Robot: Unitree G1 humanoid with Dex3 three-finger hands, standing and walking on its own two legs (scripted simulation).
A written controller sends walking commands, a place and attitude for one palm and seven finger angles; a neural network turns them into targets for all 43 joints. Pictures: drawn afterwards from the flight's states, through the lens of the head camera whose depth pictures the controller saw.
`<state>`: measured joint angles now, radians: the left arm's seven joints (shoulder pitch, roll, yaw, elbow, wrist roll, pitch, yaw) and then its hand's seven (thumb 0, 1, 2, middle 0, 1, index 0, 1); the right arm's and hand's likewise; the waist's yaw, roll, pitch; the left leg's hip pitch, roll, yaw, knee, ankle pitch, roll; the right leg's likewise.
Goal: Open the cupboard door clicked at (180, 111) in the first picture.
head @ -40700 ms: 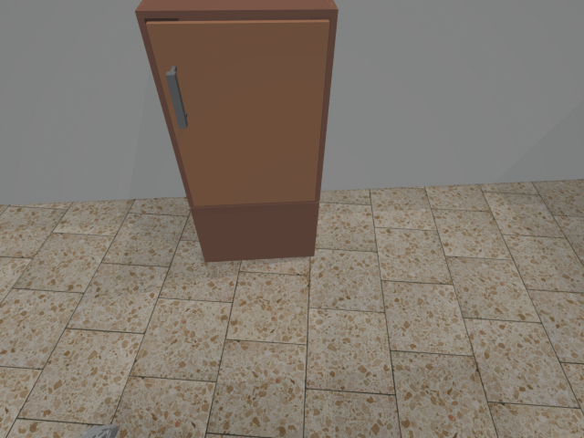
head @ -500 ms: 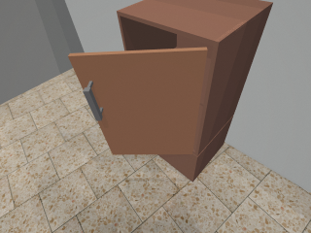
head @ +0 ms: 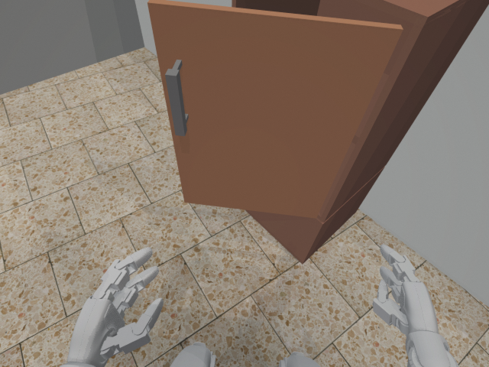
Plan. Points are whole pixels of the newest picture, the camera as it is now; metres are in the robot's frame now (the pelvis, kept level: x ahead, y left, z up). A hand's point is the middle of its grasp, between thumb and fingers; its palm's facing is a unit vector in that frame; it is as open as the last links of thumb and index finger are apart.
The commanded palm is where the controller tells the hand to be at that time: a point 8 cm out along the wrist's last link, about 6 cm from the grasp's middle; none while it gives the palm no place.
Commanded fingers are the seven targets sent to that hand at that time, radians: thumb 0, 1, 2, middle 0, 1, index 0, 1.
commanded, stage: raise the hand with hooked fingers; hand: left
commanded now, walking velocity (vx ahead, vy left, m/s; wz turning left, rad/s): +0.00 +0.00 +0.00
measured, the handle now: (179, 99) +0.59 +0.20 +0.09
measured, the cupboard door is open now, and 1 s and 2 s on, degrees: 41 41 41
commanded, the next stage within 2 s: move the hooked fingers beside the handle in 1.64 s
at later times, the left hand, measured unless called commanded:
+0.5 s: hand (92, 266) +0.23 +0.24 +0.07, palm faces +0.08 -0.99 -0.09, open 11.8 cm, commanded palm +0.21 +0.29 +0.07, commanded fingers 0.00 -0.24 0.41 -0.28 -1.03 -0.28 -1.03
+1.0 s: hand (91, 221) +0.29 +0.26 +0.09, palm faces +0.01 -1.00 -0.06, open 13.9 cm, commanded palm +0.27 +0.32 +0.10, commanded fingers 0.00 -0.50 0.30 -0.30 -1.20 -0.30 -1.20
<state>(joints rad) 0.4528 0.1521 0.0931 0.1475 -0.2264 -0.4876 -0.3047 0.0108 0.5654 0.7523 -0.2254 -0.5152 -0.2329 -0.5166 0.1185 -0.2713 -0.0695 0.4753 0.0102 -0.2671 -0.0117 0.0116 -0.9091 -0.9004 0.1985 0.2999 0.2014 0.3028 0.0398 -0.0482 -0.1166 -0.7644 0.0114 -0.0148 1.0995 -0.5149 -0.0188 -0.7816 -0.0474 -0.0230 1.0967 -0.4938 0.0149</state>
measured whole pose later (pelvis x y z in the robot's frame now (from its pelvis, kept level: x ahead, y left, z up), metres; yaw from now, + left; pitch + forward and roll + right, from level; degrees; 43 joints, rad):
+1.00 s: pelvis +0.02 +0.01 +0.03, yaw +1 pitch +11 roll -2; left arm 0.08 0.38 0.37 0.26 -0.33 -0.21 -0.45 -0.01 -0.48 0.31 -0.30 -1.18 -0.30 -1.18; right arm 0.25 -0.27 0.05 0.54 0.03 -0.22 -0.08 0.01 -0.90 -0.90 0.20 0.30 0.21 0.30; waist 0.01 0.04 -0.09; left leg -0.68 0.03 -0.05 0.97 -0.48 -0.01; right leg -0.66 -0.03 -0.06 0.91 -0.44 0.02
